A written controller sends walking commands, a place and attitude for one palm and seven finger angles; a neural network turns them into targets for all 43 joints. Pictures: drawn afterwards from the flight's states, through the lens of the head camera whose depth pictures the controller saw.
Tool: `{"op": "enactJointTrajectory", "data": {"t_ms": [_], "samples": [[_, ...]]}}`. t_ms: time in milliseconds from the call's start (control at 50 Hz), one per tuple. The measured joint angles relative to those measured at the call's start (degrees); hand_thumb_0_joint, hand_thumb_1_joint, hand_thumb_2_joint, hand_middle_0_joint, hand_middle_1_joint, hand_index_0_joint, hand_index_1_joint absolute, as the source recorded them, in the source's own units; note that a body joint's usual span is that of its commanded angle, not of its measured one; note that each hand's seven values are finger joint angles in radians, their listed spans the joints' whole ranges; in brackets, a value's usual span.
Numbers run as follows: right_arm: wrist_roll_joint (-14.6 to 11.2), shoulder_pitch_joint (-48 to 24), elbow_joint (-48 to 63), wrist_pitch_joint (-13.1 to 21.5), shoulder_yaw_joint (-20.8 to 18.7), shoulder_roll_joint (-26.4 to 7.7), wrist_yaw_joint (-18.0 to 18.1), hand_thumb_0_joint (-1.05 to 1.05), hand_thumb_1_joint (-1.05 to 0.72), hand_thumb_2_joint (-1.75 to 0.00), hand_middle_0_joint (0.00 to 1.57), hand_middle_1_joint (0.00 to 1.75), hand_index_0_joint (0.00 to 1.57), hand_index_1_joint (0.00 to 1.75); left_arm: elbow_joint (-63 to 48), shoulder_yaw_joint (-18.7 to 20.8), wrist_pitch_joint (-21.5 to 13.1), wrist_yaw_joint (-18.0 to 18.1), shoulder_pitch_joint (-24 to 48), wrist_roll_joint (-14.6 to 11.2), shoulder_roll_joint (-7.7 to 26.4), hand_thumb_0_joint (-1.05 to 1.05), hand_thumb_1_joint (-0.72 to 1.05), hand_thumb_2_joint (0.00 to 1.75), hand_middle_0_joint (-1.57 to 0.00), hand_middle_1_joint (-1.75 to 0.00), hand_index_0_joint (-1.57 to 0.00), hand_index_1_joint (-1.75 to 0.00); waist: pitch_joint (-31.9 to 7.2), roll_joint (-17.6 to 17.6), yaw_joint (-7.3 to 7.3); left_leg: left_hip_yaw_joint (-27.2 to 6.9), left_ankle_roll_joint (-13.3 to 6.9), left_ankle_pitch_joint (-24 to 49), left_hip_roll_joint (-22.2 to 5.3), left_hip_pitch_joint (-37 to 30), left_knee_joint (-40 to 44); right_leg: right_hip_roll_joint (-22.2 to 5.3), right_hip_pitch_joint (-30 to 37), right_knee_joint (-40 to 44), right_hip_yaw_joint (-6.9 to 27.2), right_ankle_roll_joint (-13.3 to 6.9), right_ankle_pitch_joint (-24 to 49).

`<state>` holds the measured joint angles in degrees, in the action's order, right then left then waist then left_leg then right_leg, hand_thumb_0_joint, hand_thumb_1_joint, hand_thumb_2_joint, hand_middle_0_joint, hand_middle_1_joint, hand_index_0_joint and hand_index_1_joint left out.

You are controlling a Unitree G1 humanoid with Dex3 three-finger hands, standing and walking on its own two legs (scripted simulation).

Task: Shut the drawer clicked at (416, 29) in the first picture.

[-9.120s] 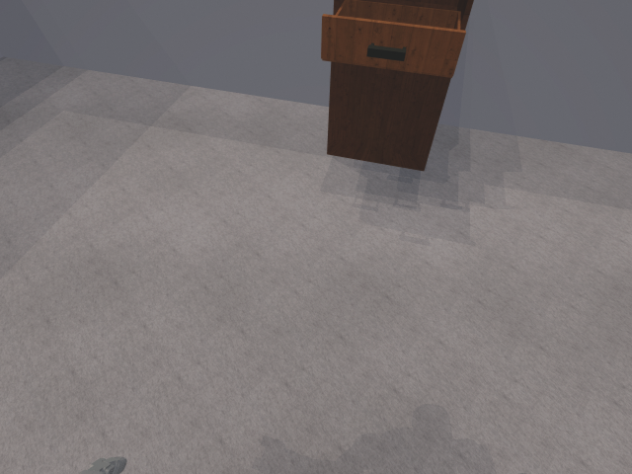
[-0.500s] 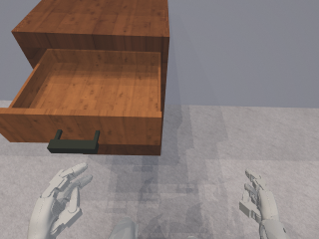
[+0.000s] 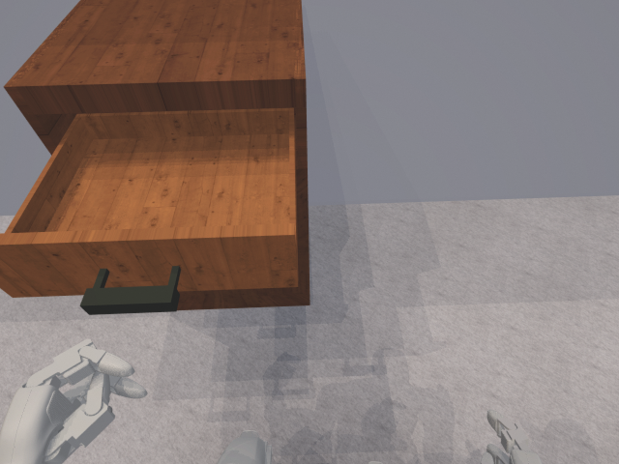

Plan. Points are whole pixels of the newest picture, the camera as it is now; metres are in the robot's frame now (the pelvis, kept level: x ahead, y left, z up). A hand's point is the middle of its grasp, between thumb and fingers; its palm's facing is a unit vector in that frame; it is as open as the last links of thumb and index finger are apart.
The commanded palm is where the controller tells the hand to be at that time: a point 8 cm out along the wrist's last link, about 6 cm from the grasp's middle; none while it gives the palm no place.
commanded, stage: raise the hand and make a fist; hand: left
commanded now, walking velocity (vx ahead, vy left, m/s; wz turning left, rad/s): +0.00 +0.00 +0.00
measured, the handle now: (135, 286) +0.35 +0.27 +0.00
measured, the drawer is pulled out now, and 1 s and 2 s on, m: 0.29 0.29 0.29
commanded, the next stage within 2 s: bring the fist close to the handle in 1.02 s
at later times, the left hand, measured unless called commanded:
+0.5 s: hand (95, 420) +0.16 +0.21 +0.09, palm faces +0.08 -1.00 -0.04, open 3.2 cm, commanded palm +0.12 +0.26 +0.10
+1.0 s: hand (101, 422) +0.16 +0.20 +0.10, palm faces +0.09 -0.99 -0.08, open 3.3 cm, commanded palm +0.12 +0.26 +0.11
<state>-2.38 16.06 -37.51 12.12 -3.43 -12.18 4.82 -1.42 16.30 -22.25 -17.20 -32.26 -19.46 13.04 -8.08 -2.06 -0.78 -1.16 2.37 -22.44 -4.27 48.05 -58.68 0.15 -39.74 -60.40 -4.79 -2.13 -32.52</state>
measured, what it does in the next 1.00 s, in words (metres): stands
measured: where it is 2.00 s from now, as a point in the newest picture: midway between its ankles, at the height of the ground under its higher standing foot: outside the picture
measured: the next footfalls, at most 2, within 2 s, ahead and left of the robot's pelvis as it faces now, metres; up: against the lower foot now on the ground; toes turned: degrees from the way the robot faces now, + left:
none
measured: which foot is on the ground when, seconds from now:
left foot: down 0.00-1.00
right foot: down 0.00-1.00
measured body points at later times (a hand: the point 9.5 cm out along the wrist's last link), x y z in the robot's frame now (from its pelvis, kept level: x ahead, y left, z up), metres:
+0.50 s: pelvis +0.00 +0.03 +0.01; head +0.02 +0.04 +0.46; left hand +0.15 +0.27 +0.09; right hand +0.23 -0.16 -0.04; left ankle +0.06 +0.15 -0.67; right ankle -0.02 -0.09 -0.67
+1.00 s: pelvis +0.01 +0.02 +0.01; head +0.02 +0.01 +0.46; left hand +0.15 +0.26 +0.11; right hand +0.19 -0.22 -0.06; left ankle +0.06 +0.15 -0.67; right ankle -0.02 -0.09 -0.67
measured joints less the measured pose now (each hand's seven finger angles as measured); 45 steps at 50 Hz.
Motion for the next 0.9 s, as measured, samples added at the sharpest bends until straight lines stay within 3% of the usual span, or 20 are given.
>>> {"op": "enactJointTrajectory", "data": {"t_ms": [100, 200, 440, 520, 660, 900], "samples": [[-0.25, -0.9, 0.34, 1.74, -1.38, -1.47, -0.17, 0.02, -0.9, -0.9, 0.2, 0.3, 0.2, 0.3, -2.21, -2.3, -2.7, -0.84, -3.57, 0.13, -1.02, 0.02, 0.9, 0.9, -1.01, -1.17, -1.01, -1.18, 0.23, 0.25, 0.69, 0.28, -0.54, -0.21, 0.54, -0.26, 0.02, -0.55, 0.64, 0.72, 0.22, 0.76, 0.17], [-0.11, -3.48, 2.54, 2.47, -0.76, -1.21, -0.36, 0.02, -0.91, -0.9, 0.2, 0.3, 0.2, 0.3, -5.49, -5.09, -3.0, 0.89, -4.44, 1.61, -1.53, 0.02, 0.9, 0.9, -1.11, -1.28, -1.11, -1.28, 0.63, 0.6, 1.53, 0.01, -1.22, -0.53, 0.92, -0.1, -0.76, -0.86, 1.17, 0.93, -0.07, 1.31, 0.26], [0.21, -6.35, 8.89, -0.56, 4.08, 2.5, -2.4, 0.02, -0.9, -0.9, 0.2, 0.3, 0.2, 0.3, -14.72, -9.8, 4.91, 5.9, -5.14, 5.15, -1.62, 0.02, 0.9, 0.9, -1.33, -1.52, -1.33, -1.52, 0.0, 0.16, 2.54, -0.31, -2.22, -0.48, 1.5, -3.1, 0.38, -1.22, 5.25, 3.95, -0.49, 2.34, 1.3], [0.29, -5.47, 10.0, -1.42, 4.85, 2.53, -2.76, 0.02, -0.9, -0.9, 0.2, 0.3, 0.2, 0.3, -17.2, -10.74, 5.93, 7.1, -7.14, 5.74, -1.63, 0.02, 0.9, 0.9, -1.37, -1.56, -1.37, -1.56, 0.08, -0.2, 2.66, -0.31, -2.38, -0.45, 1.63, -3.96, 0.66, -1.32, 6.26, 4.52, -0.52, 2.54, 1.46], [0.07, -3.29, 10.06, -2.26, 4.79, 1.21, -2.71, 0.02, -0.9, -0.9, 0.2, 0.3, 0.21, 0.3, -20.11, -11.66, 6.13, 8.19, -8.64, 6.15, -1.26, 0.02, 0.9, 0.9, -1.4, -1.59, -1.39, -1.59, 0.48, -0.49, 2.55, -0.42, -2.37, -0.46, 1.72, -4.1, 0.4, -1.4, 6.41, 4.13, -0.62, 2.52, 1.32], [-0.61, -0.99, 7.62, -1.93, 2.87, 0.11, -1.97, 0.02, -0.9, -0.9, 0.2, 0.3, 0.2, 0.3, -18.14, -9.29, 5.91, 7.92, -8.9, 4.68, -0.54, 0.02, 0.9, 0.9, -1.4, -1.6, -1.4, -1.6, 0.13, -0.59, 1.05, -0.35, -1.49, -0.2, 1.05, -5.12, 1.53, -0.73, 6.83, 4.52, -0.44, 1.65, 1.31]]}}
